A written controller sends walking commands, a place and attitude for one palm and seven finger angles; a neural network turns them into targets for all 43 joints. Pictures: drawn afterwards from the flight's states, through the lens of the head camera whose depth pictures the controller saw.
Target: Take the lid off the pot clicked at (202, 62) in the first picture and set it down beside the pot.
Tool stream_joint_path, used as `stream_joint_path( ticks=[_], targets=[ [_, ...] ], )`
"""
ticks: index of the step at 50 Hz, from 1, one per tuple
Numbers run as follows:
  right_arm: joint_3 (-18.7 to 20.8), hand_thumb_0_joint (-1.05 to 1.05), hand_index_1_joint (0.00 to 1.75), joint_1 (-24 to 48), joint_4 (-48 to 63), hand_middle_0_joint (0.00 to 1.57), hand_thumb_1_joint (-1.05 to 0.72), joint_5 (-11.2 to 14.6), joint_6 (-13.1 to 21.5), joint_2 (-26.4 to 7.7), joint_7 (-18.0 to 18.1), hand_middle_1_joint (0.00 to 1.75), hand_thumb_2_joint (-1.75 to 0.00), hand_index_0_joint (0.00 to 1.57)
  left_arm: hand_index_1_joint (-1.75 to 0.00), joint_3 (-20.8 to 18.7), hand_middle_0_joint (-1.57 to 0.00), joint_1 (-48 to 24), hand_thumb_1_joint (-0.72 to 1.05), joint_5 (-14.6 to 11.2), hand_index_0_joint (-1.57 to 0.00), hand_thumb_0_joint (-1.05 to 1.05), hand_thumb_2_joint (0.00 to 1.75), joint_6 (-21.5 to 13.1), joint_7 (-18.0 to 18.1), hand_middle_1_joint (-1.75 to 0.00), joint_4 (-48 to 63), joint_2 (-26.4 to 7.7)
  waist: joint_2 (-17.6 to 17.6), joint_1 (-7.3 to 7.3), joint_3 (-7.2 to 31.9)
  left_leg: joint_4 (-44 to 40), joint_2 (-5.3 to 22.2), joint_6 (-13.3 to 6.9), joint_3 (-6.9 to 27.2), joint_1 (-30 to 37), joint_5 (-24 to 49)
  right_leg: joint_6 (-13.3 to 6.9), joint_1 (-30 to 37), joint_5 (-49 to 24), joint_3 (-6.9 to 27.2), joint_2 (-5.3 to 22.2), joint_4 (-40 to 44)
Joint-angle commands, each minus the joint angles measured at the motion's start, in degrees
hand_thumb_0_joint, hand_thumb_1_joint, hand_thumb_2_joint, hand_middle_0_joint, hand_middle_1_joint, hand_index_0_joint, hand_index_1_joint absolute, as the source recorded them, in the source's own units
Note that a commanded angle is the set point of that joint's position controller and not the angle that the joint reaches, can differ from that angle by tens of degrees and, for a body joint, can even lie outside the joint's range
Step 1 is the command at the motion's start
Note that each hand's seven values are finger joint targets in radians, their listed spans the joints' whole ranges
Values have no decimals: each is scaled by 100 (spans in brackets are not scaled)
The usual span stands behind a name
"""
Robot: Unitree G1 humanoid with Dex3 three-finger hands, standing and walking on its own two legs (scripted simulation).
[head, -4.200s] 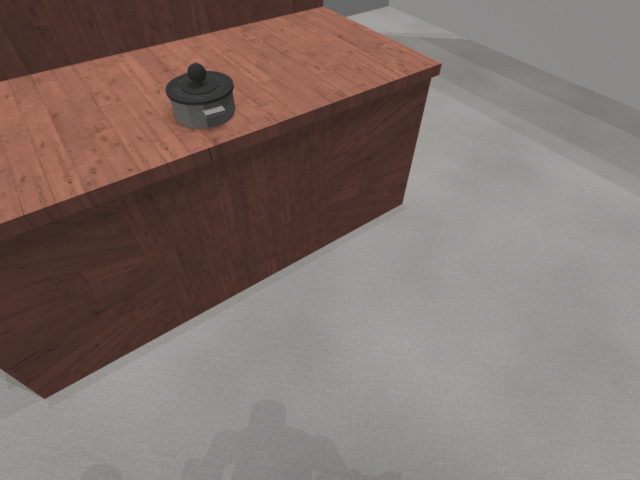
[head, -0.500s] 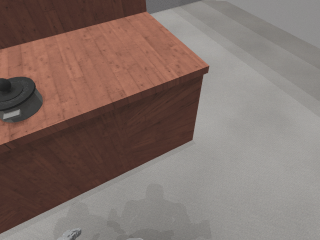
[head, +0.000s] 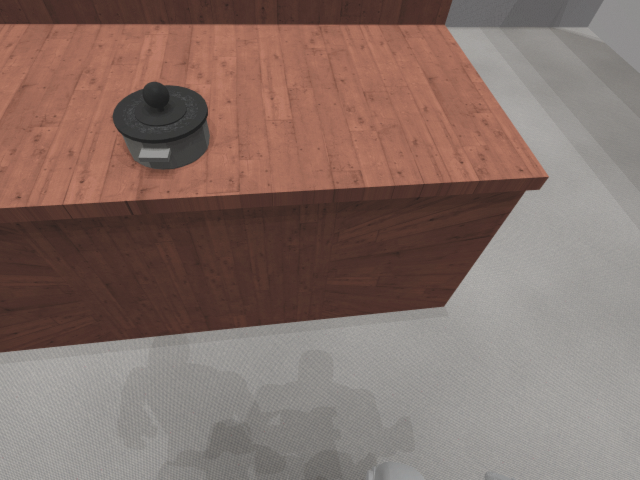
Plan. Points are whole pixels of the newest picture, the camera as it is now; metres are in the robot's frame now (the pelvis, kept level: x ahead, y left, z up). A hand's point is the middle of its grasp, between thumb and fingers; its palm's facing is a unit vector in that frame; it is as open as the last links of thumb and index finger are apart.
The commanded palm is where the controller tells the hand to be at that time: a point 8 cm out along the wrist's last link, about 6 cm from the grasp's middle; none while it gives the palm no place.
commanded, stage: turn to face it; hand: left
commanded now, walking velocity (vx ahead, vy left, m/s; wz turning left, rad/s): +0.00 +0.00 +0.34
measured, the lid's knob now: (156, 95) +0.72 +0.37 +0.03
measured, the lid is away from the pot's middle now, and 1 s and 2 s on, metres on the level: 0.00 0.00 0.00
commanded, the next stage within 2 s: take the last steps up to it in 0.26 s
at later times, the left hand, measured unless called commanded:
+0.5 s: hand out of the picture +0.03 +0.15 -0.14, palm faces +0.22 -0.94 -0.25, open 7.4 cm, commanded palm none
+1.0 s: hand out of the picture +0.08 +0.27 -0.16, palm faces +0.31 -0.93 -0.20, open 7.4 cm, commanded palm none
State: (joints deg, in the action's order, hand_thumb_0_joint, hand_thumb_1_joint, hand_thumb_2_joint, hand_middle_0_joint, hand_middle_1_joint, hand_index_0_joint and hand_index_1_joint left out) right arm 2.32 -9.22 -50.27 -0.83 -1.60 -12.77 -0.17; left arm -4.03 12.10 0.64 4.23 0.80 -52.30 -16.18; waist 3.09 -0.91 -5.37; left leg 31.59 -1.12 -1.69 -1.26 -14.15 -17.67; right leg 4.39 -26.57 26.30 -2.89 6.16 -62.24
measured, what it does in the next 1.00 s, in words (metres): walks ahead, turning left: right foot, then left foot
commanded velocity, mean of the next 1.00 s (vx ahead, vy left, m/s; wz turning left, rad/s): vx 0.19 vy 0.06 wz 0.15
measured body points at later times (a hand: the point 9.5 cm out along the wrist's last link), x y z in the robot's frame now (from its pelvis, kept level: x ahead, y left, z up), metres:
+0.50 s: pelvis +0.02 -0.04 +0.01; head +0.05 -0.06 +0.46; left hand +0.02 +0.20 -0.12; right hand +0.13 -0.28 -0.15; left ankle -0.05 +0.10 -0.66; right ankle +0.03 -0.14 -0.73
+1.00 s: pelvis +0.12 +0.07 +0.01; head +0.13 +0.09 +0.46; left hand +0.07 +0.32 -0.15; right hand +0.18 -0.15 -0.14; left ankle +0.02 +0.13 -0.73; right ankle +0.17 -0.04 -0.66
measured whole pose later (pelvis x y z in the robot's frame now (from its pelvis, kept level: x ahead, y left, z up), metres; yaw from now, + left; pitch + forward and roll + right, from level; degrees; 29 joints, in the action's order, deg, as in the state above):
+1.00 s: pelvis +0.12 +0.07 +0.01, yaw +15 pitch +0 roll +1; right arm 0.7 -19.8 -59.5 -0.5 3.3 -8.6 1.0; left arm -2.9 15.2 1.3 -0.1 -0.7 -59.2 -12.6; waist 2.5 -1.5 -1.7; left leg 17.2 -3.5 -4.1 -4.7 -1.4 -16.3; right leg 0.4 -32.1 16.3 -3.6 6.0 -61.4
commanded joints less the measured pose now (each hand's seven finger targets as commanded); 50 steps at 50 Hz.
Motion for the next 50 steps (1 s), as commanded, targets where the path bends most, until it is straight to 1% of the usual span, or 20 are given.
stream_joint_path(
  ticks=[1, 4, 7, 10, 11, 12, 13, 16, 18, 25, 30, 34, 36, 37, 38, 39, 40, 42, 45, 50],
  targets=[
    [263, 0, 30, -181, 254, 20, -90, -28, 73, -1161, 89, 30, -90, 20, -30, -46, -20, -106, 90, -21, -20, 0, 90, -197, -4, -30, 494, -313, -1030, 193, 737, -1090, 1380, -875, 1308, 936, 3284, 66, -265, -186, 155, -99, 530],
    [281, 0, 30, -281, 163, 20, -90, -44, 37, -1176, 83, 30, -90, 20, -30, -9, -20, -246, 90, -33, -20, 0, 90, -215, 13, -30, 549, -227, -1091, 268, 704, -1035, 1386, -899, 1433, 952, 3197, 26, -3, -102, 94, -244, 1208],
    [283, 0, 30, -101, 164, 20, -90, -54, 7, -1159, 78, 30, -90, 20, -30, 11, -20, -3, 90, -50, -20, 0, 90, -261, 29, -30, 488, -191, -1191, 158, 708, -875, 1334, -831, 1527, 625, 3146, -49, 652, -233, -1, -421, 1999],
    [253, 0, 30, 46, 158, 20, -90, 22, 11, -939, 46, 30, -90, 20, -30, -30, -20, 553, 90, -28, -20, 0, 90, -398, 59, -30, 333, -387, -718, -148, 741, -174, 870, -341, 1321, -152, 2078, -109, 2006, -1719, 98, -303, 3899],
    [205, 0, 30, -102, 192, 20, -90, 79, 29, -577, 21, 30, -90, 20, -30, -105, -20, 702, 90, 60, -20, 0, 90, -477, 106, -30, 302, -798, 529, -145, 880, 867, 215, 68, 640, -968, 568, -445, 2685, -2587, 1321, 858, 4356],
    [199, 0, 30, -74, 341, 20, -90, 72, -2, -448, 23, 30, -90, 20, -30, -152, -20, 746, 90, 84, -20, 0, 90, -479, 102, -30, 353, -1180, 1327, -183, 809, 1984, -241, 252, 364, -1402, -1690, -1171, 2360, -3190, 2249, 2005, 4560],
    [255, 0, 30, -12, 234, 20, -90, 12, -98, -636, 49, 30, -90, 20, -30, -149, -20, 672, 90, 41, -20, 0, 90, -492, 122, -30, 353, -1011, 1385, -196, 802, 2743, -29, 200, 778, -1304, -1744, -1364, 1887, -3041, 2197, 1911, 4661],
    [272, 0, 30, -124, -77, 20, -90, 1, -142, -563, -43, 30, -90, 20, -30, -61, -20, 12, 90, 45, -20, 0, 90, -464, 133, -30, 502, -566, 479, 115, 353, 3666, 142, 301, 537, -1368, -758, -1279, 1485, -2650, 1073, 1192, 4546],
    [242, 0, 30, -186, -160, 20, -90, -2, -145, -458, -54, 30, -90, 20, -30, -45, -20, 51, 90, 72, -20, 0, 90, -497, 137, -30, 470, -479, 577, 111, 370, 3384, 153, 361, 381, -1258, -595, -1270, 1511, -2684, 727, 1080, 4557],
    [183, 0, 30, 501, -17, 20, -90, -41, -34, -432, -188, 30, -90, 20, -30, -162, -20, 1015, 90, 98, -20, 0, 90, -650, 53, -30, -58, -676, 472, -383, 329, 2198, 372, 350, 85, -1810, -564, -1395, 2601, -1007, 1044, 1511, 5078],
    [131, 0, 30, 612, 28, 20, -90, -28, 42, -334, -257, 30, -90, 20, -30, -168, -20, 1067, 90, 130, -20, 0, 90, -700, 12, -30, -297, -692, 588, -344, 270, 1404, 399, 240, -64, -1522, -465, -1343, 2420, -620, 828, 1565, 5240],
    [64, 0, 30, 196, -81, 20, -90, -20, 159, -255, -248, 30, -90, 20, -30, -180, -20, 852, 90, 118, -20, 0, 90, -668, -24, -30, -417, -741, 553, -112, 277, 142, 216, 124, -402, -263, -157, -1138, 1715, -741, 268, 1323, 4865],
    [105, 0, 30, -617, -331, 20, -90, -32, 231, -457, -175, 30, -90, 20, -30, -157, -20, 650, 90, 92, -20, 0, 90, -625, -56, -30, -447, -636, 41, 315, 398, -676, 78, 115, -595, 1289, 115, -880, 735, -351, -207, 948, 4122],
    [217, 0, 30, -1279, -474, 20, -90, -81, 283, -923, -104, 30, -90, 20, -30, -89, -20, 613, 90, 68, -20, 0, 90, -597, -96, -30, -363, -363, -1084, 606, 608, -1157, 848, -180, 551, 2115, -610, -638, -86, -200, -670, 433, 2630],
    [335, 0, 30, -1867, -578, 20, -90, -116, 291, -1471, -36, 30, -90, 20, -30, 11, -20, 483, 90, 57, -20, 0, 90, -590, -136, -30, -136, 41, -2410, 760, 514, -2008, 2127, -763, 2536, 2314, -923, -383, -1278, 879, -879, -295, 814],
    [285, 0, 30, -1874, -624, 20, -90, -81, 260, -1416, 23, 30, -90, 20, -30, 28, -20, 130, 90, 100, -20, 0, 90, -611, -110, -30, 3, -70, -1615, 770, 310, -2146, 2315, -1154, 2700, 1900, -1023, -554, -1581, 848, -181, -142, 87],
    [239, 0, 30, -1646, -562, 20, -90, -64, 275, -1249, 71, 30, -90, 20, -30, 30, -20, 26, 90, 93, -20, 0, 90, -603, -105, -30, -16, -20, -1408, 634, 198, -2185, 2268, -1242, 2691, 1575, -1067, -602, -1729, 514, 34, -26, -448],
    [52, 0, 30, -1048, -453, 20, -90, -36, 398, -661, 101, 30, -90, 20, -30, 18, -20, 233, 90, 94, -20, 0, 90, -622, -180, -30, -264, -56, -910, 253, -112, -2197, 1688, -971, 1622, 1070, 129, -560, -1406, -565, 160, 193, -457],
    [-27, 0, 30, -1096, -565, 20, -90, 26, 573, -435, 135, 30, -90, 20, -30, 50, -20, 612, 90, 66, -20, 0, 90, -577, -169, -30, -491, 61, -846, 11, 142, -2009, 1319, -900, 731, 1219, 2948, -409, -997, -1009, 21, 65, -286],
    [-20, 0, 30, -1485, -849, 20, -90, 20, 637, -382, 182, 30, -90, 20, -30, 75, -20, 80, 90, 59, -20, 0, 90, -537, -137, -30, -267, 137, -733, 45, 19, -1938, 1350, -971, 501, 1623, 3997, -384, -1258, -1218, -71, -8, 618]
  ],
)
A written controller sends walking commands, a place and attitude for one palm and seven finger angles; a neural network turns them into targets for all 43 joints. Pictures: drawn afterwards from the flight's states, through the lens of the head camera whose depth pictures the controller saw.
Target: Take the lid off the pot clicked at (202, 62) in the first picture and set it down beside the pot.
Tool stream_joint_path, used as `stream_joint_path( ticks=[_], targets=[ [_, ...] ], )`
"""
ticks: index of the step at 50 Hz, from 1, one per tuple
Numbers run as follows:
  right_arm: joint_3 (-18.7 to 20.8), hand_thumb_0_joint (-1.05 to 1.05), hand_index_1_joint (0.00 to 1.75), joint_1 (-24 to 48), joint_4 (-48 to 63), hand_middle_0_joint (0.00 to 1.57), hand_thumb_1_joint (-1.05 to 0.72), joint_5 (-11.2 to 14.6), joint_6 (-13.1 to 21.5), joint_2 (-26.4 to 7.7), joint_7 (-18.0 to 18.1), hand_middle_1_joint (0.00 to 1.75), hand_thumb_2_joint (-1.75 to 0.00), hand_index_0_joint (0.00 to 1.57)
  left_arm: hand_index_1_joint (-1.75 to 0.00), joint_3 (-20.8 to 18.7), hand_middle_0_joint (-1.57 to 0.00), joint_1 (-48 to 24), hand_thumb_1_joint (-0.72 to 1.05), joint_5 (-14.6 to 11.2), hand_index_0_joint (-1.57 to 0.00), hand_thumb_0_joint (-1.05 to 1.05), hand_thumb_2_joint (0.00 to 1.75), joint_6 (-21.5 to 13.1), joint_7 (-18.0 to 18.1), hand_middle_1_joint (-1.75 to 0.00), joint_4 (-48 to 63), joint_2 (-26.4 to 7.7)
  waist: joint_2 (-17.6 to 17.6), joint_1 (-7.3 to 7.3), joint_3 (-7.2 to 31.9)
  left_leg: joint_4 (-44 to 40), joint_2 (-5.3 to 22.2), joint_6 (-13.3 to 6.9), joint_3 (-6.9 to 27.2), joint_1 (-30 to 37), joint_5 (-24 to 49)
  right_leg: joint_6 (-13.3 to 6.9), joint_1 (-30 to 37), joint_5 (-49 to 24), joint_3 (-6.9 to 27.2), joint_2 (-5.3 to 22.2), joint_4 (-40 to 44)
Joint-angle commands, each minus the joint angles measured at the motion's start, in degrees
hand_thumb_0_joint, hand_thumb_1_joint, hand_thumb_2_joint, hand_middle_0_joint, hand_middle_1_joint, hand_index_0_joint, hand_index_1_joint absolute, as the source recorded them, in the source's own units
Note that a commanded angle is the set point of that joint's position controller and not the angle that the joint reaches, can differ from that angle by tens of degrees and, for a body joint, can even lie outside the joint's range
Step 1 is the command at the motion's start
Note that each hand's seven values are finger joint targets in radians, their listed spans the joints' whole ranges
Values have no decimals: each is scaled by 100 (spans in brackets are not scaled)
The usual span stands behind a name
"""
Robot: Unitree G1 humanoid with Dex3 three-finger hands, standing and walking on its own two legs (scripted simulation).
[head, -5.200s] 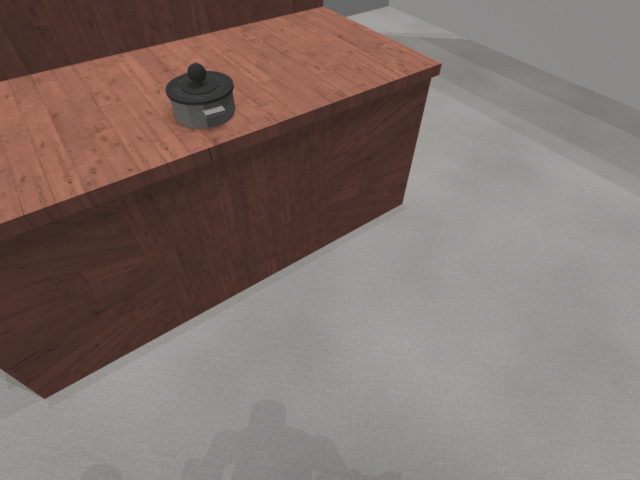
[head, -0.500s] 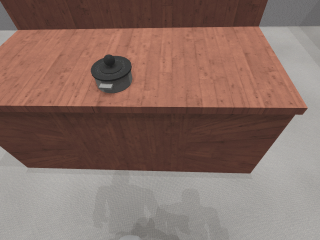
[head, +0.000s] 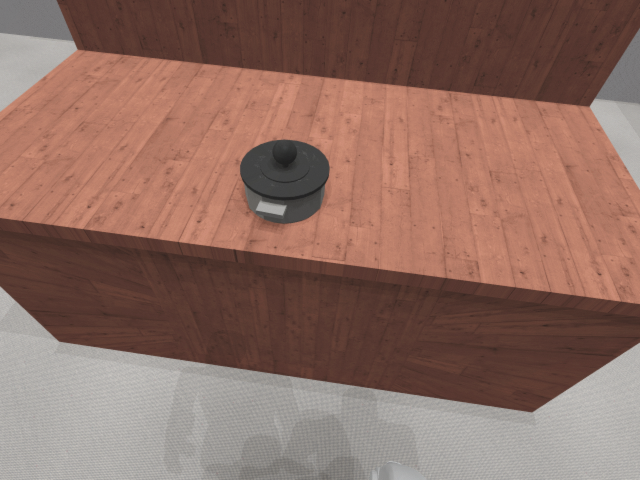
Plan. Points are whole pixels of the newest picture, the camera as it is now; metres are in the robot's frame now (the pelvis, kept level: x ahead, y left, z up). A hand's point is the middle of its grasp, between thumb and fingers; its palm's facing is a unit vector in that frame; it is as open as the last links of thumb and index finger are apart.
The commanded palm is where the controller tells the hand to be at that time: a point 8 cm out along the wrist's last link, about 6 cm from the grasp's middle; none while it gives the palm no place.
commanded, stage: take the last steps up to it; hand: left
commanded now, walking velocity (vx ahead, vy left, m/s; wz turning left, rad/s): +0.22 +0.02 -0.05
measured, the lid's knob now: (284, 152) +0.66 +0.13 +0.02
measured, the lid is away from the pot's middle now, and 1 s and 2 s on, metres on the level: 0.00 0.00 0.00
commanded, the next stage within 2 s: come to a stop and stand still in 0.14 s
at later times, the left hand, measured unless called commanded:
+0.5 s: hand (211, 425) +0.22 +0.18 -0.17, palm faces +0.01 -0.97 -0.26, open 7.2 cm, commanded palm none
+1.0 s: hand out of the picture +0.14 +0.21 -0.18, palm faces +0.00 -0.97 -0.24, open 7.4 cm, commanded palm none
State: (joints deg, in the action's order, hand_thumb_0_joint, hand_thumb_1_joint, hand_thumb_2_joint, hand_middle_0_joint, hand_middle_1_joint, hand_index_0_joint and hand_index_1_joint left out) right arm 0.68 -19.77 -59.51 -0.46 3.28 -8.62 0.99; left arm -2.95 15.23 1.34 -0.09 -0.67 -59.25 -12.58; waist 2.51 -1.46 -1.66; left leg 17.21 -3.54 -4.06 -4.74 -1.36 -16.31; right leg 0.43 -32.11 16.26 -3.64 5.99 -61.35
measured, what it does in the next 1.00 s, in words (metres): walks ahead: right foot, then left foot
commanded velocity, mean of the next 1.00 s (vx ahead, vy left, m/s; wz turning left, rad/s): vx -0.07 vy -0.03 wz -0.01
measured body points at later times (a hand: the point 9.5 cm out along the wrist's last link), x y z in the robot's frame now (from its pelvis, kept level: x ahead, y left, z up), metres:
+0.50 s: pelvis +0.15 -0.01 +0.00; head +0.17 -0.02 +0.44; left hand +0.22 +0.23 -0.15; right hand +0.18 -0.24 -0.17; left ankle +0.17 +0.15 -0.70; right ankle +0.18 -0.09 -0.74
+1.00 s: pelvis +0.14 +0.01 -0.01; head +0.15 +0.01 +0.44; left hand +0.15 +0.26 -0.16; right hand +0.18 -0.22 -0.16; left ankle +0.17 +0.14 -0.74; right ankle +0.09 -0.11 -0.75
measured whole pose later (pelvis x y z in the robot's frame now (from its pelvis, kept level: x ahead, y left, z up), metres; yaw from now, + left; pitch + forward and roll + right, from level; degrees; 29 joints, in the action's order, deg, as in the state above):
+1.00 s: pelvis +0.14 +0.01 -0.01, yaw -2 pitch +0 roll +1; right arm 1.7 -10.9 -60.8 -0.3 -0.7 -8.7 1.8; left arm -1.4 16.5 0.7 2.3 1.6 -61.8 -11.8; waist 1.3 -0.5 -1.3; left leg 27.5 1.3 0.8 -3.1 -15.4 -12.0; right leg 0.6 -8.7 17.9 -0.6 2.2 -27.8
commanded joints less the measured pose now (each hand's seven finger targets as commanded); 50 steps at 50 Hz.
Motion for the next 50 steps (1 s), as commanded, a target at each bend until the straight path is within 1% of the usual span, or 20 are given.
stream_joint_path(
  ticks=[1, 5, 7, 9, 10, 11, 12, 14, 16, 18, 25, 30, 31, 32, 33, 35, 38, 45, 47, 50],
  targets=[
    [133, 0, 30, -488, 17, 20, -90, -28, 151, -802, 72, 30, -90, 20, -30, -19, -20, -394, 90, -18, -20, 0, 90, -105, 8, -30, 500, -169, -741, 133, -393, -463, 1587, -708, 757, 365, 3972, -8, -640, -304, -52, -30, 835],
    [128, 0, 30, -738, -217, 20, -90, -77, 110, -762, 99, 30, -90, 20, -30, 18, -20, -874, 90, -44, -20, 0, 90, -157, 38, -30, 714, -78, -687, 279, -494, -33, 1682, -600, 691, 290, 4630, -254, 81, -226, -194, -253, 1987],
    [150, 0, 30, -635, -278, 20, -90, -55, 86, -862, 110, 30, -90, 20, -30, 7, -20, -401, 90, -40, -20, 0, 90, -179, 69, -30, 596, -81, -726, 37, -287, 533, 1637, -480, 560, 144, 5408, -384, 927, -410, -353, -540, 2244],
    [156, 0, 30, -492, -262, 20, -90, 4, 81, -910, 111, 30, -90, 20, -30, -74, -20, 751, 90, -11, -20, 0, 90, -272, 109, -30, 261, -284, -494, -492, 221, 2024, 1281, -195, 346, -328, 5245, -498, 2540, -1167, -331, -686, 2987],
    [184, 0, 30, -598, -207, 20, -90, 67, 97, -731, 75, 30, -90, 20, -30, -183, -20, 1388, 90, 25, -20, 0, 90, -345, 164, -30, 104, -757, 279, -667, 696, 3582, 800, 31, 239, -1499, 3417, -962, 3868, -2639, 1017, 277, 3105],
    [199, 0, 30, -926, -134, 20, -90, 110, 108, -524, 87, 30, -90, 20, -30, -251, -20, 1615, 90, -41, -20, 0, 90, -353, 171, -30, 45, -1103, 830, -429, 1110, 5412, -5, 284, 14, -2537, -1435, -1862, 4371, -4204, 3173, 1994, 3849],
    [212, 0, 30, -687, -108, 20, -90, 68, 30, -583, 96, 30, -90, 20, -30, -269, -20, 1202, 90, -111, -20, 0, 90, -327, 189, -30, 177, -1065, 370, -401, 1003, 5874, 279, 224, 697, -2507, -1603, -2093, 3548, -2968, 3304, 2013, 4317],
    [172, 0, 30, -319, -52, 20, -90, -32, -142, -422, 54, 30, -90, 20, -30, -136, -20, 90, 90, -79, -20, 0, 90, -258, 274, -30, 445, -534, -59, 14, -2, 5716, 687, 303, 830, -2552, -1102, -1753, 1832, -2060, 2347, 1547, 4589],
    [98, 0, 30, -557, -158, 20, -90, -31, -315, -140, 70, 30, -90, 20, -30, -38, -20, -405, 90, -41, -20, 0, 90, -226, 338, -30, 543, -272, -153, 368, 50, 4833, 751, 454, 739, -1935, -969, -1409, 1077, -3174, 1272, 1123, 4483],
    [109, 0, 30, -621, -150, 20, -90, 33, -445, -16, 66, 30, -90, 20, -30, -6, -20, -405, 90, -4, -20, 0, 90, -184, 347, -30, 529, -372, 83, 415, 213, 3897, 639, 549, 503, -1549, -856, -1259, 923, -3578, 771, 908, 4292],
    [265, 0, 30, 214, 191, 20, -90, 27, -528, -294, 16, 30, -90, 20, -30, -153, -20, -98, 90, 31, -20, 0, 90, 13, 335, -30, 491, -742, 832, 90, 426, 3220, 473, 729, 344, -1905, -789, -1278, 1831, -3553, 997, 984, 3991],
    [255, 0, 30, 47, 107, 20, -90, 30, -430, -314, 6, 30, -90, 20, -30, -134, -20, -210, 90, -4, -20, 0, 90, 92, 346, -30, 472, -733, 655, 307, 416, 971, 423, 652, 233, -663, 714, -728, 1506, -2178, 826, 575, 3485],
    [260, 0, 30, 29, 117, 20, -90, 10, -373, -533, 19, 30, -90, 20, -30, -87, -20, -107, 90, -38, -20, 0, 90, 120, 334, -30, 510, -552, 4, 271, 370, 549, 794, 524, 516, -369, 1354, -463, 1267, -1563, 679, 267, 3059],
    [276, 0, 30, 173, 231, 20, -90, -40, -305, -878, 31, 30, -90, 20, -30, -29, -20, 127, 90, -69, -20, 0, 90, 149, 322, -30, 521, -242, -1215, 131, 321, 206, 1872, 96, 1704, -592, 2775, -116, 1037, -45, 324, -295, 2601],
    [252, 0, 30, 409, 367, 20, -90, -73, -313, -1040, 60, 30, -90, 20, -30, 12, -20, 191, 90, -74, -20, 0, 90, 171, 331, -30, 502, -211, -1408, 78, 160, -140, 2454, -399, 2101, -1223, 3218, 25, 1237, 1390, 180, -532, 1833],
    [188, 0, 30, 685, 333, 20, -90, -93, -272, -969, 197, 30, -90, 20, -30, -15, -20, 222, 90, -44, -20, 0, 90, 268, 328, -30, 363, -329, -1522, -3, 193, -62, 2301, -587, 2006, -1306, 3604, 39, 1156, 1525, 702, -552, 769],
    [169, 0, 30, 916, 328, 20, -90, -61, -297, -937, 212, 30, -90, 20, -30, -50, -20, 369, 90, -45, -20, 0, 90, 263, 272, -30, 184, -345, -1152, -39, 322, 101, 1881, -425, 1268, -858, 3337, 168, 963, 998, 651, -546, 530],
    [294, 0, 30, 583, 44, 20, -90, -68, -376, -1057, 143, 30, -90, 20, -30, 63, -20, 236, 90, -54, -20, 0, 90, 241, 205, -30, 107, -188, -1129, 233, 227, -25, 1849, -421, 1504, -696, 1833, 94, 1559, 1036, 261, -439, 2571],
    [283, 0, 30, 541, -30, 20, -90, -20, -385, -1011, 122, 30, -90, 20, -30, 95, -20, 593, 90, -59, -20, 0, 90, 166, 236, -30, -96, -160, -983, 108, 413, 302, 1527, -134, 1313, -776, 1393, 64, 2256, -77, 132, -465, 3926],
    [173, 0, 30, 468, -76, 20, -90, 56, -363, -499, 51, 30, -90, 20, -30, 148, -20, 452, 90, -70, -20, 0, 90, 29, 293, -30, -178, -508, -351, 245, 174, 705, 893, 371, 712, -1090, 757, -260, 2317, -1061, 872, 319, 4349]
  ],
)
